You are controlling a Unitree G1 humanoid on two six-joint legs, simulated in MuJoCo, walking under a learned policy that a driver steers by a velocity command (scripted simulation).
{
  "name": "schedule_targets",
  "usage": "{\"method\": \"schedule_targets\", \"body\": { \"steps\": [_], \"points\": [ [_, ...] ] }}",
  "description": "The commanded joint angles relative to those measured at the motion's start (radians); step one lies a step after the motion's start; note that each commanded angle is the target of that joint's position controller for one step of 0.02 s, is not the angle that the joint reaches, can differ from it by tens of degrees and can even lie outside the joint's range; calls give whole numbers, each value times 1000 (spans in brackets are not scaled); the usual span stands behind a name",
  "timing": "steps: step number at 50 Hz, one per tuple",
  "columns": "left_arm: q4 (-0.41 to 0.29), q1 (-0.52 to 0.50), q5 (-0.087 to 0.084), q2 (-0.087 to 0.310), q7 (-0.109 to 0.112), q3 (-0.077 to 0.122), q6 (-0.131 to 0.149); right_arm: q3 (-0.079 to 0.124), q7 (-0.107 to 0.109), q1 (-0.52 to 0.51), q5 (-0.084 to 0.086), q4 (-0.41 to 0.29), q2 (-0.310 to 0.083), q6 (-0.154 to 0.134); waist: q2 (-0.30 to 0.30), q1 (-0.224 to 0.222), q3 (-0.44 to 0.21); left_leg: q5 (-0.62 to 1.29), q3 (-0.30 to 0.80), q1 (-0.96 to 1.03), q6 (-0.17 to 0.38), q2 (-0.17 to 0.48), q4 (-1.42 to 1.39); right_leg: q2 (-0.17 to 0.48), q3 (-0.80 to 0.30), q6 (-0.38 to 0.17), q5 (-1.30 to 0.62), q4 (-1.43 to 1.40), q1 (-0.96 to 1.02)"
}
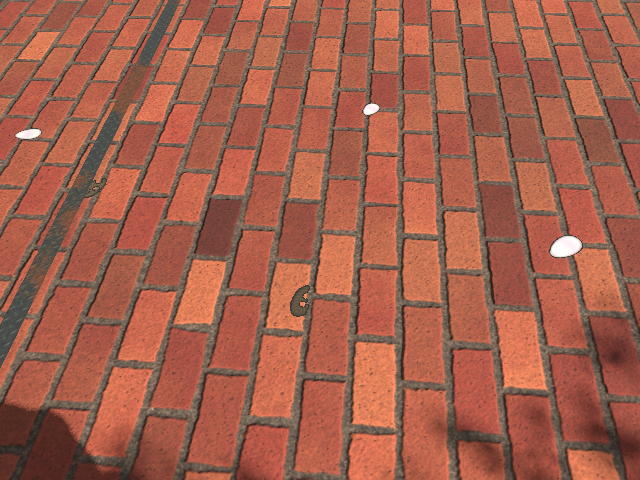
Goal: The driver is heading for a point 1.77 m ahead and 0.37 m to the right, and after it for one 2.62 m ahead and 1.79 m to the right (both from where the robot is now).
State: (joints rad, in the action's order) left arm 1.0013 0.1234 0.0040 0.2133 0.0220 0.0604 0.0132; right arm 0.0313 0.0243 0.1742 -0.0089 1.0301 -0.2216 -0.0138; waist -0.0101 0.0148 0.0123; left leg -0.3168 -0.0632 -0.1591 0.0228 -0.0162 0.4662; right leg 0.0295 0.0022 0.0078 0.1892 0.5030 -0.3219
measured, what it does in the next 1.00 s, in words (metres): stands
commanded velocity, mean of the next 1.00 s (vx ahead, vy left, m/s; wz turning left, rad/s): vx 0.01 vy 0.00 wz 0.00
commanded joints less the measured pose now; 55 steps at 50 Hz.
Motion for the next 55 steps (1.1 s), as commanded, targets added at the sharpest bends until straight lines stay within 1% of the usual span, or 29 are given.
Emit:
{"method": "schedule_targets", "body": {
  "steps": [1, 4, 9, 23, 36, 55],
  "points": [
    [-19, -2, -3, 114, 4, 19, 15, 21, 6, 55, 3, -9, -105, 4, 62, 3, -73, 203, 44, -59, 11, 58, -55, 60, -64, -74, -355, -28, 169],
    [-5, -9, -5, 115, 6, 18, 11, 22, 6, 55, 6, 5, -102, 6, 38, 0, -80, 236, 42, -47, 6, 61, -44, 56, -58, -81, -376, -15, 182],
    [14, -26, -6, 110, 8, 17, 0, 20, 9, 69, 5, 29, -92, 13, 15, -1, -57, 211, 40, -48, 1, 63, -46, 45, -49, -81, -329, -17, 175],
    [56, -38, -4, 98, 13, 11, -20, 8, 17, 113, 1, 69, -75, 6, 13, -8, 9, 87, 41, -91, -4, 68, -87, 21, -35, -60, -173, -55, 163],
    [87, -9, -4, 91, 18, 2, -21, 0, 18, 165, 1, 81, -50, -3, 8, -13, 31, 28, 42, -112, 0, 67, -112, 14, -34, -52, -98, -76, 146],
    [106, 43, -7, 80, 21, -9, -20, -5, 17, 228, 4, 77, -32, -9, 5, -14, 33, 70, 42, -111, 4, 65, -114, 12, -34, -51, -129, -70, 144]
  ]
}}
Next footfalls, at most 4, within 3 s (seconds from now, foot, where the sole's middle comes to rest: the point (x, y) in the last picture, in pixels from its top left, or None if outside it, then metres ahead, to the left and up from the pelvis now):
2.66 left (301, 469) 0.53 0.08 -0.77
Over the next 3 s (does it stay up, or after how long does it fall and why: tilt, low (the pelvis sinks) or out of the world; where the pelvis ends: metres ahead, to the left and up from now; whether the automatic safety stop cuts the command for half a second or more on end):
stays up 0.52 0.00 0.01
